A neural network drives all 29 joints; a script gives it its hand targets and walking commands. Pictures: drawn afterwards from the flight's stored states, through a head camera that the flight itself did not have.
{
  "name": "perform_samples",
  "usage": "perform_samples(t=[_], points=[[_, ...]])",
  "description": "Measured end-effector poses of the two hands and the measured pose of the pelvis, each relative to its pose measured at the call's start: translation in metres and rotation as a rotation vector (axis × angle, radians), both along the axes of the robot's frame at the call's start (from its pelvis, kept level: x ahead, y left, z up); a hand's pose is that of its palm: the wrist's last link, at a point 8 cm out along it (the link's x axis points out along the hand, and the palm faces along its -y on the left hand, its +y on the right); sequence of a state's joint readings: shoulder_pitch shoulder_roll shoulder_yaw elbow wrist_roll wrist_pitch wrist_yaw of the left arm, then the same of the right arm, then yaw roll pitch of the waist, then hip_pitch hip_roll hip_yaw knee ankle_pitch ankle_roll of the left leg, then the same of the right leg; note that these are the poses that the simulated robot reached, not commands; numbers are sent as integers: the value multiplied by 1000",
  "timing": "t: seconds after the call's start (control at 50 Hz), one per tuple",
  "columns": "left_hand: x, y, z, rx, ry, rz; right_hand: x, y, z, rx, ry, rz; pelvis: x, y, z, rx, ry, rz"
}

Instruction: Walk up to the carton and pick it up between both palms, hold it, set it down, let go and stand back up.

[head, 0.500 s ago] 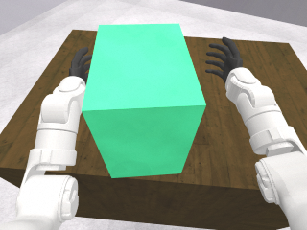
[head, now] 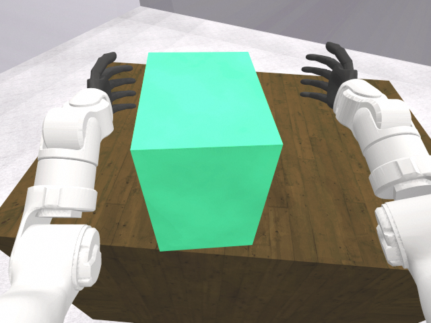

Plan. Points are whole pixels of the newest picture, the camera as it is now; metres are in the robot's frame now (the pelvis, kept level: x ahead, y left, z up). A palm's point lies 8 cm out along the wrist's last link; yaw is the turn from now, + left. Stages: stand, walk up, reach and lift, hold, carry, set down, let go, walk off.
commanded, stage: set down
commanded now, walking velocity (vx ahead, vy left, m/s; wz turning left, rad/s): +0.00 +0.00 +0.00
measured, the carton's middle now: (203, 153) +0.43 +0.06 +0.10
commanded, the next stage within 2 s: none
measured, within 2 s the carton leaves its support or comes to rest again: neither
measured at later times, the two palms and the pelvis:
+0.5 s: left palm (94, 178) +0.32 +0.23 +0.13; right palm (332, 170) +0.38 -0.17 +0.14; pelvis -0.02 +0.01 +0.00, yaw +1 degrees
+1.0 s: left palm (97, 230) +0.26 +0.21 +0.08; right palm (338, 235) +0.29 -0.18 +0.07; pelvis -0.01 +0.01 +0.00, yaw -2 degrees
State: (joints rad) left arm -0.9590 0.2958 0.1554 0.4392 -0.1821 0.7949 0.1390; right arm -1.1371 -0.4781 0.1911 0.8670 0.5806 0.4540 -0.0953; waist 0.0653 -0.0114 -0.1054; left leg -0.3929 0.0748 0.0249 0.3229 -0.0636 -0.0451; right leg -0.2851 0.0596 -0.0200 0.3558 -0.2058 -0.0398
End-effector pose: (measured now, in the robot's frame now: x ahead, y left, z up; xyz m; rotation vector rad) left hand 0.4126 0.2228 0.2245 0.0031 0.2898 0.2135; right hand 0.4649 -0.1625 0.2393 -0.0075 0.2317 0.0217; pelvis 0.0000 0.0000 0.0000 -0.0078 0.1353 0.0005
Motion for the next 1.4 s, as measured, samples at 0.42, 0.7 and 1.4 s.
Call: perform_samples(t=[0.42,0.7,1.4], points=[[-77,8,-87,-33,64,-9,-73,-2,-97,-20,50,16,-14,8,0,-10,-38,20],[-113,-4,-108,-40,88,-29,-122,-6,-123,-31,71,9,-22,13,2,2,-89,-2],[-181,-11,-189,-32,209,-24,-221,-22,-194,-53,158,-28,9,10,5,12,-154,-33]])
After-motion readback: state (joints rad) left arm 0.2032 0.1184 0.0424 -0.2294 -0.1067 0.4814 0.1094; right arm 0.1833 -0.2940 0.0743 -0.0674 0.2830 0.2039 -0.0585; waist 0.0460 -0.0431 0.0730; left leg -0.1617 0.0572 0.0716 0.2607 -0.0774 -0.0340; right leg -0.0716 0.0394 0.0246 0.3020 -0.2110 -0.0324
